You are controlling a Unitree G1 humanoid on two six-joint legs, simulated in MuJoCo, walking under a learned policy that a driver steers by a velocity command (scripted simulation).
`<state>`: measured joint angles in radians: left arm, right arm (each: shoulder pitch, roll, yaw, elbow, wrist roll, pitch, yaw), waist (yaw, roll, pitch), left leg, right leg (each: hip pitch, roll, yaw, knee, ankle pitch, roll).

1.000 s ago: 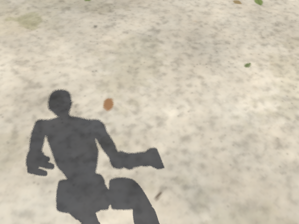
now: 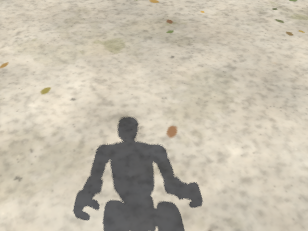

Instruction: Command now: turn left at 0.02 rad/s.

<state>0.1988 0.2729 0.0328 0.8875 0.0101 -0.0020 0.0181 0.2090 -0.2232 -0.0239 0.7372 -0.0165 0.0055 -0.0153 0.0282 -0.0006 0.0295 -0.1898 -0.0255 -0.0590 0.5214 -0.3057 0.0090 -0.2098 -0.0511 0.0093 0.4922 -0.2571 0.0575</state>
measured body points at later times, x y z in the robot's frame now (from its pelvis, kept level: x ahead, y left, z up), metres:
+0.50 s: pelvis +0.03 -0.03 -0.01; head +0.03 -0.04 +0.44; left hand +0.08 +0.25 -0.14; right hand +0.07 -0.29 -0.15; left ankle -0.02 +0.12 -0.74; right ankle +0.02 -0.13 -0.74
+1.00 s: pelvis +0.26 -0.01 -0.02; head +0.30 -0.01 +0.43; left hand +0.16 +0.25 -0.15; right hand +0.51 -0.23 -0.10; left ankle +0.39 +0.09 -0.74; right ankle +0.03 -0.13 -0.71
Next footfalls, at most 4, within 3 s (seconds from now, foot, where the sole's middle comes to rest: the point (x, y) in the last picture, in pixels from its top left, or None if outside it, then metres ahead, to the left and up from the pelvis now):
0.98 left None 0.43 0.09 -0.77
1.50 right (197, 188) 0.72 -0.16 -0.77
1.92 left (150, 169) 0.82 0.07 -0.77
2.76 right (208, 139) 1.02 -0.24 -0.77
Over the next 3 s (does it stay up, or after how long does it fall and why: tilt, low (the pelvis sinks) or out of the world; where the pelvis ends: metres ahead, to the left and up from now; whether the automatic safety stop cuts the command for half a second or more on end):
stays up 0.98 -0.16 0.01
